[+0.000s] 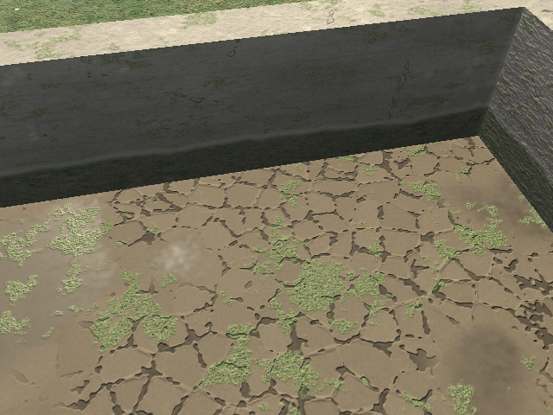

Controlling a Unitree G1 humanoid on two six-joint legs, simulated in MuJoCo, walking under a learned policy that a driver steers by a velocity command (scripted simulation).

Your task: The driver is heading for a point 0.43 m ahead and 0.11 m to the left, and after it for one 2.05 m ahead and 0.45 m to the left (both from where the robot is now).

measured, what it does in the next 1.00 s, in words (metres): steps on the spot, turning left: right foot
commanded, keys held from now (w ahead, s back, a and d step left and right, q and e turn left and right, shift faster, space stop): w+q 0.16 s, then q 0.54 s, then w+q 0.18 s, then w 0.12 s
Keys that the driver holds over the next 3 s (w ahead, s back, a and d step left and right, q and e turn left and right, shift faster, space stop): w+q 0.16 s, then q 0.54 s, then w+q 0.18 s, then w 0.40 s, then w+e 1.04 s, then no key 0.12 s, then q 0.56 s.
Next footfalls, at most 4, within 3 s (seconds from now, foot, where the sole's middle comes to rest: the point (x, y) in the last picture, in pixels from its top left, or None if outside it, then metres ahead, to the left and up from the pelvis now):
0.80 right None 0.10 -0.11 -0.77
1.18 left None -0.03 0.07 -0.77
2.48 right None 0.04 -0.16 -0.77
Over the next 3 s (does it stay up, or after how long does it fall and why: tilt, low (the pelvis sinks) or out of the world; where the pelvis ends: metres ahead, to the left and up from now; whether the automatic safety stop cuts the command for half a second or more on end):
stays up -0.05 -0.08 -0.01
